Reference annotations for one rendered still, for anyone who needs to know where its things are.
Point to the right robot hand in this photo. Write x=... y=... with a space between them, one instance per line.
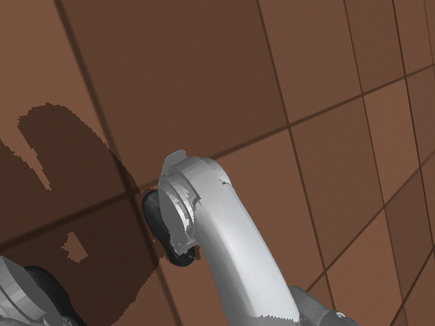
x=310 y=309

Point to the left robot foot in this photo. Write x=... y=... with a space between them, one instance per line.
x=56 y=293

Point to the right robot arm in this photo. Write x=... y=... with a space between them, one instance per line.
x=336 y=318

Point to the right robot foot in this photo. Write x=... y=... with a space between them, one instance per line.
x=151 y=211

